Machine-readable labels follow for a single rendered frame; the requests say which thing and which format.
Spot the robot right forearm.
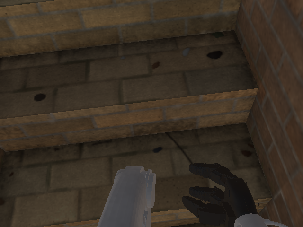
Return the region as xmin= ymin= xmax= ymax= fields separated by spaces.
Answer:
xmin=234 ymin=213 xmax=268 ymax=227

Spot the robot left thigh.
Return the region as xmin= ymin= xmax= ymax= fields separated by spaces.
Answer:
xmin=97 ymin=166 xmax=156 ymax=227

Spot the robot right hand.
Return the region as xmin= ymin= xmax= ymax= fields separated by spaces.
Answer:
xmin=182 ymin=163 xmax=259 ymax=227

